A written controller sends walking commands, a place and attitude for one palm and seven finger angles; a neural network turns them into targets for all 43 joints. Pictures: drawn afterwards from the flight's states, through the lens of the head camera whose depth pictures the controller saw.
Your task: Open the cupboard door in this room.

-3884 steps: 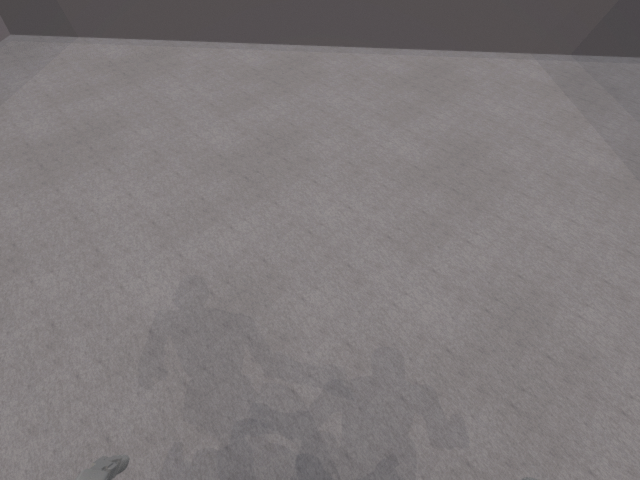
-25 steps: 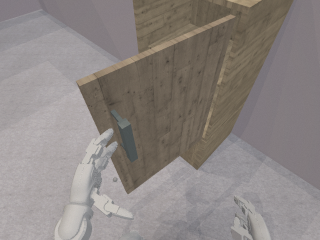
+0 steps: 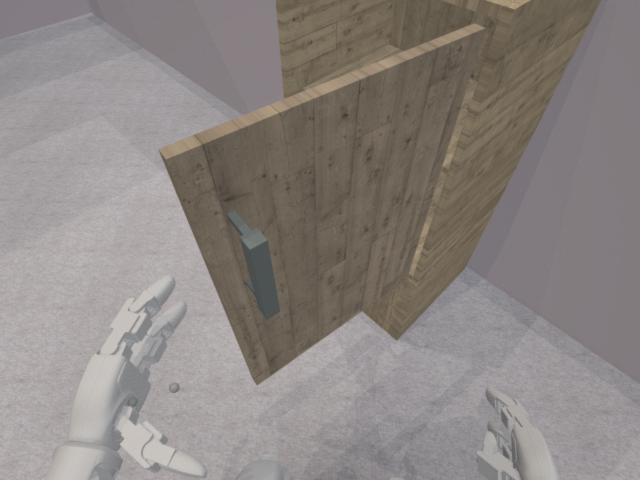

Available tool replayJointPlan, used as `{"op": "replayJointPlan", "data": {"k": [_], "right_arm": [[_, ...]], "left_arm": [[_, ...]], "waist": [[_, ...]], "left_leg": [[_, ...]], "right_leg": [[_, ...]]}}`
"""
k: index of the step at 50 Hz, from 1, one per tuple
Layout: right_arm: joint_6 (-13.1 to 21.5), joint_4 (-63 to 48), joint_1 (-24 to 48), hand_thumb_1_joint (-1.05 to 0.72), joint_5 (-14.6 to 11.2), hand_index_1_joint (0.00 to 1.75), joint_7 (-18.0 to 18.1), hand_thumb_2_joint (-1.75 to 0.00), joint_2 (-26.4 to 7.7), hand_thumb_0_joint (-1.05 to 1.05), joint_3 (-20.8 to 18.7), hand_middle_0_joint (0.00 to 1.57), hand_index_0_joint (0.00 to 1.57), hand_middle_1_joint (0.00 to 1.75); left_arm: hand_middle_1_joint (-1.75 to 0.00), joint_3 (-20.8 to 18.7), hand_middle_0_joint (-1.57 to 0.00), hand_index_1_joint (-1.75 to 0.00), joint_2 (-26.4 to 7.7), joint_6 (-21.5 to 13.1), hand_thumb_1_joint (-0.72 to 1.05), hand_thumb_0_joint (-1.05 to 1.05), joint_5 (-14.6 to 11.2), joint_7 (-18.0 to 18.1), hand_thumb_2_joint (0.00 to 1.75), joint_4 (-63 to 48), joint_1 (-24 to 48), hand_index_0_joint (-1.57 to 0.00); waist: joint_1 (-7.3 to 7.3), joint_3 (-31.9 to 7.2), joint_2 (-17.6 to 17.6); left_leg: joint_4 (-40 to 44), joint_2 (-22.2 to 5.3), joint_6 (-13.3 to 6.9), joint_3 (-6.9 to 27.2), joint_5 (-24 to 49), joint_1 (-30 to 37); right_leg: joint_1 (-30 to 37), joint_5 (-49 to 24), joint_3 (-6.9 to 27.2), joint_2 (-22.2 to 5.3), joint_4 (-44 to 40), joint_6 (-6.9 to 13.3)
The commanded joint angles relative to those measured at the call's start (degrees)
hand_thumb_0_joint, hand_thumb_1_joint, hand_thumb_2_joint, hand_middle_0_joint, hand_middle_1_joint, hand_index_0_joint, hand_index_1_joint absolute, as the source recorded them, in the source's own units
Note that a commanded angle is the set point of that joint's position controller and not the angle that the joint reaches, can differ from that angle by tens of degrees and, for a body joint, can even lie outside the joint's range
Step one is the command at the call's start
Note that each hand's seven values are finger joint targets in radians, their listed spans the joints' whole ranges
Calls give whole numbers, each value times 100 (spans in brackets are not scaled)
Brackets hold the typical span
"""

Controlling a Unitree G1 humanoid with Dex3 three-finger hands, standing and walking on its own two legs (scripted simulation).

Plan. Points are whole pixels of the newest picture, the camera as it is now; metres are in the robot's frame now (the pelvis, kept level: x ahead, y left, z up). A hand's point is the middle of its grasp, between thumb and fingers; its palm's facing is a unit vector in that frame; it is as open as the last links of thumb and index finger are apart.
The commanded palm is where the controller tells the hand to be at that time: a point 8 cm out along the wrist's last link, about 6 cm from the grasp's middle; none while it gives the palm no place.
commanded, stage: draw the hand back to the body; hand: left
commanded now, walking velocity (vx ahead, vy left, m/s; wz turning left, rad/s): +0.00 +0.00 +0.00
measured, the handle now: (253, 267) +0.35 +0.11 +0.09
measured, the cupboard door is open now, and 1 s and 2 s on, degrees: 82 82 82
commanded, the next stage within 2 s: step back with the hand held close in 1.62 s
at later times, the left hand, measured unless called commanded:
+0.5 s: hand (126, 376) +0.19 +0.19 +0.13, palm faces -0.01 -1.00 -0.08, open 16.3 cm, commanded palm +0.17 +0.25 +0.14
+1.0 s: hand (34, 321) +0.22 +0.25 +0.19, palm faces +0.36 -0.84 -0.40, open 12.0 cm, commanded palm +0.17 +0.29 +0.21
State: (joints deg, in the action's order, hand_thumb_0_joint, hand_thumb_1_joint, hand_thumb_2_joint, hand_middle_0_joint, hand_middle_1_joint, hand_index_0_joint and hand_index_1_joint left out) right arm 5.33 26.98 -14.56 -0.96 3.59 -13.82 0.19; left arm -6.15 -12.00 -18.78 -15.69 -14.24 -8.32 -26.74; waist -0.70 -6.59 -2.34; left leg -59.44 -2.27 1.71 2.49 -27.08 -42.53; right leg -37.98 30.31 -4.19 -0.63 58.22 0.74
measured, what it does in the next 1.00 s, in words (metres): rises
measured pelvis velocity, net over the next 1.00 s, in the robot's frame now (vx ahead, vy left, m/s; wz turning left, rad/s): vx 0.02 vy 0.01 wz -0.02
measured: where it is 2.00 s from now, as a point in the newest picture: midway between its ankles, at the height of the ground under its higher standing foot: outside the picture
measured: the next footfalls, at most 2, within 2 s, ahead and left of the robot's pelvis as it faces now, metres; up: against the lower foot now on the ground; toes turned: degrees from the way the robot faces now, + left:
none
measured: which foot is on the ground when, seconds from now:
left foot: down 0.00-1.00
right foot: down 0.00-1.00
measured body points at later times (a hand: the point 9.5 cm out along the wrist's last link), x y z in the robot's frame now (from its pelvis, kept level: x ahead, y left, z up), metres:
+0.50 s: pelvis +0.00 +0.02 +0.02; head +0.00 +0.01 +0.47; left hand +0.19 +0.24 +0.14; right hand +0.18 -0.20 -0.04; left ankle +0.03 +0.14 -0.67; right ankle -0.01 -0.11 -0.67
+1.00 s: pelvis +0.02 +0.01 +0.06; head +0.01 +0.00 +0.51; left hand +0.19 +0.29 +0.21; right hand +0.21 -0.20 -0.02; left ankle +0.02 +0.14 -0.67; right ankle -0.01 -0.11 -0.67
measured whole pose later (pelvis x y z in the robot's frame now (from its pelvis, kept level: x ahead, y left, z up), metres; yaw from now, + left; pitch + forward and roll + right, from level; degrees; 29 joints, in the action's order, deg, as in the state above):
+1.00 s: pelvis +0.02 +0.01 +0.06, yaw -1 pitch -2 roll +0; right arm 7.0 33.8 -13.0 0.0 6.6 -12.7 3.0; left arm -13.3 -18.6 -2.6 -2.6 7.6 -23.3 -30.0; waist -3.5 -0.9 -3.1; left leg -32.4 -1.2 0.3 -0.6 -17.6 -13.1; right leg -9.3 19.5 -1.9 -1.3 30.6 -0.8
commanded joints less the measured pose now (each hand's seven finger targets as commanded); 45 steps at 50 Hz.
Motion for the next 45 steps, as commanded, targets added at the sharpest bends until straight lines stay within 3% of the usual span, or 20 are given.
{"op": "replayJointPlan", "data": {"k": [1,4,6,7,9,12,16,17,18,22,27,28,29,30,31,36,39,41,45], "right_arm": [[417,-962,389,-90,-26,30,56,-90,-590,0,-206,20,20,30],[456,-1046,335,-90,-43,30,50,-90,-563,0,-214,20,20,30],[453,-1066,338,-90,-54,30,49,-90,-555,0,-189,20,20,30],[453,-1121,352,-90,-64,30,47,-90,-521,0,-167,20,20,30],[408,-1092,350,-90,-83,30,55,-90,-498,0,-148,20,20,30],[376,-1089,419,-90,-124,30,68,-90,-515,0,-95,20,20,30],[428,-1115,456,-90,-139,30,92,-90,-552,0,-64,20,20,30],[450,-1124,451,-90,-145,30,97,-90,-548,0,-39,20,20,30],[493,-1147,436,-90,-145,30,100,-90,-558,0,-36,20,20,30],[614,-1073,421,-90,-146,30,103,-90,-539,0,0,20,20,30],[669,-955,483,-90,-185,30,120,-90,-547,0,2,20,20,30],[588,-1014,573,-90,-109,30,276,-90,-498,0,14,20,20,30],[548,-943,527,-90,-59,30,340,-90,-397,0,57,20,20,30],[530,-924,504,-90,-59,30,348,-90,-394,0,67,20,20,30],[504,-869,511,-90,-46,30,342,-90,-415,0,65,20,20,30],[463,-674,660,-90,30,30,402,-90,-458,0,73,20,20,30],[510,-577,697,-90,58,30,411,-90,-441,0,87,20,20,30],[530,-479,756,-90,69,30,410,-90,-468,0,86,20,20,30],[524,-326,843,-90,75,30,373,-90,-434,0,80,20,20,30]], "left_arm": [[-30,-196,-15,-30,-482,-355,-50,0,-65,80,30,-1381,532,-15],[-30,-271,-15,-30,-634,-303,-50,0,5,204,30,-1800,330,-15],[-30,-370,-15,-30,-799,-207,-50,0,79,319,30,-2009,279,-15],[-30,-246,-15,-30,-683,-141,-50,0,96,345,30,-2134,234,-15],[-30,-416,-15,-30,-748,27,-50,0,91,420,30,-2047,140,-15],[-30,-388,-15,-30,-641,316,-50,0,69,464,30,-1796,137,-15],[-30,-550,-15,-30,-751,560,-50,0,-53,378,30,-1986,-8,-15],[-30,-471,-15,-30,-706,588,-50,0,-59,344,30,-2071,64,-15],[-30,-439,-15,-30,-744,581,-50,0,-55,315,30,-2339,204,-15],[-30,-678,-15,-30,-941,571,-50,0,-104,278,30,-2597,99,-15],[-30,-964,-16,-30,-993,800,-32,0,-241,163,37,-2390,-77,-16],[-30,-1094,-16,-30,-1824,900,-29,0,681,1008,39,-2902,281,-16],[-30,-948,-16,-30,-1349,1055,-26,0,761,1390,40,-2643,-26,-16],[-30,-732,-16,-30,-1072,1152,-22,0,822,1547,42,-2588,-172,-16],[-30,-697,-16,-30,-1094,1228,-18,0,960,1690,43,-2674,-154,-16],[-30,-949,-17,-30,-1461,1310,-1,0,1244,2139,51,-2796,-56,-17],[-30,-988,-17,-30,-1456,1286,9,0,1313,2242,55,-2954,4,-17],[-30,-1136,-17,-30,-1569,1282,17,0,1331,2296,58,-2871,67,-17],[-30,-1219,-18,-30,-1469,1265,31,0,1335,2300,64,-2724,11,-18]], "waist": [[116,-789,145],[10,-1127,-132],[-25,-1203,-132],[-3,-1158,-176],[-15,-983,-175],[57,-496,55],[-35,-582,41],[3,-534,75],[9,-640,-95],[-53,-607,-196],[-87,-320,-74],[-296,-261,-173],[-162,56,-55],[-115,167,29],[-140,151,-8],[-163,71,33],[-177,-50,-138],[-207,56,-28],[-223,254,-70]], "left_leg": [[699,313,-253,-94,1034,626],[831,302,-251,-97,1135,902],[970,284,-257,-52,1193,1007],[1001,292,-267,-69,1223,1062],[1105,277,-245,-76,1104,1047],[1279,247,-243,-30,761,976],[1436,240,-251,-27,834,1159],[1477,239,-250,-29,835,1213],[1505,237,-252,-20,905,1348],[1601,249,-248,5,1179,1521],[1738,245,-237,-14,1164,1583],[1982,227,-257,-177,1021,1692],[2054,239,-249,-202,893,1772],[2088,233,-246,-194,854,1834],[2149,224,-268,-195,911,1928],[2495,198,-311,-270,1271,2464],[2714,201,-314,-289,1596,2819],[2887,180,-301,-266,1672,2921],[3144,158,-292,-305,1958,3187]], "right_leg": [[280,-1369,256,176,-1027,-2],[415,-1462,174,185,-987,23],[543,-1483,92,216,-969,44],[543,-1555,83,212,-998,28],[575,-1446,40,224,-1091,20],[477,-1061,-1,241,-1315,-6],[749,-1126,-4,248,-1459,0],[765,-1141,-15,233,-1497,-11],[776,-1222,-21,234,-1490,-7],[963,-1524,-58,247,-1531,20],[1079,-1564,-76,254,-1745,-3],[1203,-1416,323,104,-2222,64],[1139,-1208,282,71,-2411,53],[1108,-1155,241,48,-2467,33],[1265,-1181,241,53,-2549,38],[1810,-1557,201,10,-2859,16],[2084,-1907,165,-8,-2933,0],[2265,-1964,141,9,-3072,11],[2484,-2218,116,20,-3243,-4]]}}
